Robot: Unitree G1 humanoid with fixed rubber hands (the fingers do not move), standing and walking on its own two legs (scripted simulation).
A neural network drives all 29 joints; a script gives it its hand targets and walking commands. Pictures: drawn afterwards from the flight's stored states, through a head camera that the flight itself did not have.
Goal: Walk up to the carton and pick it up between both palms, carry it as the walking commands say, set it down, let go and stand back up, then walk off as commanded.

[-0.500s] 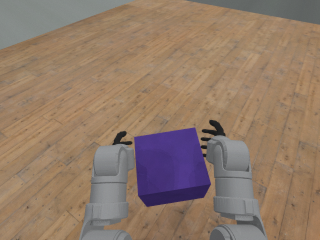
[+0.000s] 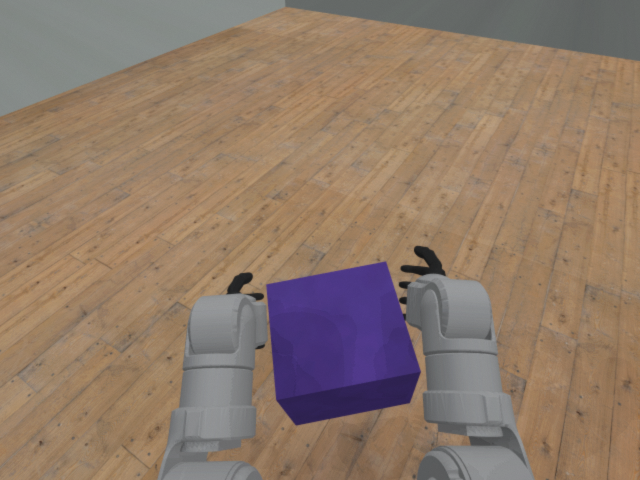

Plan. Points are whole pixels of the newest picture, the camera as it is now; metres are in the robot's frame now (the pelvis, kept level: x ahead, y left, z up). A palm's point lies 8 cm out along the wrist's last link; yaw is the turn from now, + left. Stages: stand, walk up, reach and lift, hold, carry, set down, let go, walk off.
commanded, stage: carry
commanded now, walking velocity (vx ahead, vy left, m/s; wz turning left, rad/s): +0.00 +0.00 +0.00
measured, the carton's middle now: (339, 345) +0.31 +0.00 -0.01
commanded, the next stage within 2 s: none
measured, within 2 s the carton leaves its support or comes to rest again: neither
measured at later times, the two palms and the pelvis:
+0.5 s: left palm (298, 269) +0.36 +0.05 +0.09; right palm (479, 252) +0.38 -0.19 +0.11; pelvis +0.06 -0.06 +0.02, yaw -2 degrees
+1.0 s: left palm (355, 156) +0.66 -0.04 +0.08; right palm (482, 139) +0.69 -0.28 +0.10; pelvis +0.36 -0.17 +0.00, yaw +1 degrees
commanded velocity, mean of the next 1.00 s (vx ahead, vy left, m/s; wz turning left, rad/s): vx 0.88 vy -0.26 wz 0.00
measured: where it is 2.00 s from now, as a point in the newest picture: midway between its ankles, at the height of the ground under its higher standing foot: (418, 251)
